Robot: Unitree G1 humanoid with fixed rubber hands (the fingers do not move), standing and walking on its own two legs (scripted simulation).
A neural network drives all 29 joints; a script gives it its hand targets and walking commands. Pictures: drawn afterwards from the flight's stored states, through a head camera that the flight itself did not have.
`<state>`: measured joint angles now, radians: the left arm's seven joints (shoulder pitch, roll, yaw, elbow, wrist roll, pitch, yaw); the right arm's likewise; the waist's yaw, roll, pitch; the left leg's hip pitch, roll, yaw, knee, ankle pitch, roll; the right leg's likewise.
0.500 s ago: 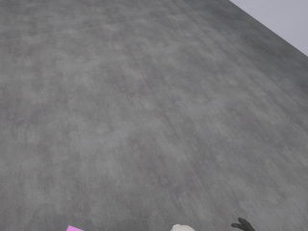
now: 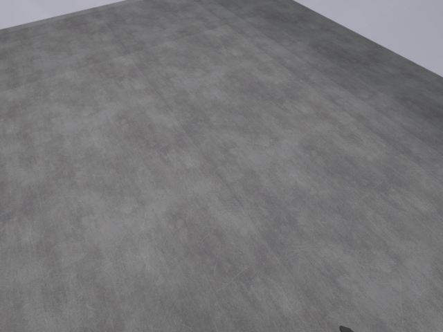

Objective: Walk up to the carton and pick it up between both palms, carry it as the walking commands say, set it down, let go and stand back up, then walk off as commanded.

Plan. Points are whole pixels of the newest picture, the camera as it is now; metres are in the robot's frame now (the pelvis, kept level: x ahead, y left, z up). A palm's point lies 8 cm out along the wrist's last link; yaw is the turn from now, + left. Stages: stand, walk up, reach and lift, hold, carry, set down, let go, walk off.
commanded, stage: stand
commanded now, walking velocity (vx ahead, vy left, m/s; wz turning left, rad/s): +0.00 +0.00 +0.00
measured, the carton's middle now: out of the picture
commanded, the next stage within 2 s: none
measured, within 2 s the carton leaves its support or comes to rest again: neither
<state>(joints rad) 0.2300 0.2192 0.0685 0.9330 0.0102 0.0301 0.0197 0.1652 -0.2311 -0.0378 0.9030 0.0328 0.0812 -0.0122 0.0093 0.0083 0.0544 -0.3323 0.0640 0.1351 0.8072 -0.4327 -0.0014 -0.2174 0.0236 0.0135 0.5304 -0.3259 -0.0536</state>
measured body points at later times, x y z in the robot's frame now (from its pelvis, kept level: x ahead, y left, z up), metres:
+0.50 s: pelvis +0.00 +0.02 +0.00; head +0.03 +0.03 +0.45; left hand +0.02 +0.27 -0.15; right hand +0.06 -0.22 -0.15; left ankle +0.01 +0.12 -0.74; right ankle -0.03 -0.08 -0.74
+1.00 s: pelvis -0.01 +0.02 +0.00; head +0.01 +0.02 +0.45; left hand +0.00 +0.26 -0.15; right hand +0.03 -0.22 -0.15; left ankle +0.01 +0.12 -0.74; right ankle -0.03 -0.08 -0.74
